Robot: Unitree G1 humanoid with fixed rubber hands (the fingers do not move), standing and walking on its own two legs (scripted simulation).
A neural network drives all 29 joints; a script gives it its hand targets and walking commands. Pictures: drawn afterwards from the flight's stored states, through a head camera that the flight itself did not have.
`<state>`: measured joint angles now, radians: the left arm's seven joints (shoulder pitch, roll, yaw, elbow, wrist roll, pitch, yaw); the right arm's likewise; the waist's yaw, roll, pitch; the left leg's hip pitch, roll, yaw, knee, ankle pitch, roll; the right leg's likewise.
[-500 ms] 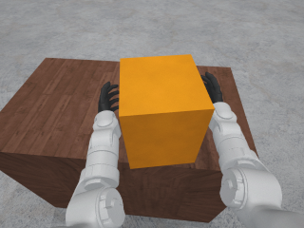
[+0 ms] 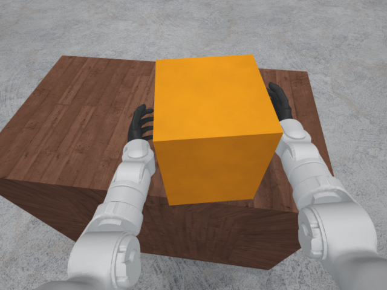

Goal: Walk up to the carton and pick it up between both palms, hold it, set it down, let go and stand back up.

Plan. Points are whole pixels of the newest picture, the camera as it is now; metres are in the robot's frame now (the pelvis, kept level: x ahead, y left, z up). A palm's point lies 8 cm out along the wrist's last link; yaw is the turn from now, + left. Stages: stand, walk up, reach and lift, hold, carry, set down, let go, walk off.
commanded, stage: set down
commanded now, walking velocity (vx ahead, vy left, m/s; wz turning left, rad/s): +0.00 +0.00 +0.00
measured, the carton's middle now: (208, 134) +0.42 +0.03 +0.06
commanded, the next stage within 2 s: none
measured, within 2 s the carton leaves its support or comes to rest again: neither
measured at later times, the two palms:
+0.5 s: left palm (112, 165) +0.30 +0.20 +0.08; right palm (311, 161) +0.38 -0.18 +0.06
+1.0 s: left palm (114, 180) +0.28 +0.19 +0.08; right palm (316, 182) +0.34 -0.19 +0.05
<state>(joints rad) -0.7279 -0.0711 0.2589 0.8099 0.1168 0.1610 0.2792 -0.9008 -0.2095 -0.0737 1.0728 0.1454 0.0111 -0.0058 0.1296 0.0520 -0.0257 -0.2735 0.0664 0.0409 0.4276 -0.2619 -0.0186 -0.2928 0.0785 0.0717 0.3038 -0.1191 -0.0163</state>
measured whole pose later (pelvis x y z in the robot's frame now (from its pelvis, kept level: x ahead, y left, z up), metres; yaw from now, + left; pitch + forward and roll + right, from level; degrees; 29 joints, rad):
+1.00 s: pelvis -0.04 -0.01 +0.00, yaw +0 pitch +4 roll -1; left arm -0.34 0.02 0.04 0.18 -0.02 0.46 0.28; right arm -0.41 -0.37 0.03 0.65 0.30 0.12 0.11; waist 0.14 0.01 -0.05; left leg -0.28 0.06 0.04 0.43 -0.21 -0.02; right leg -0.31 0.08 0.07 0.32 -0.08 -0.02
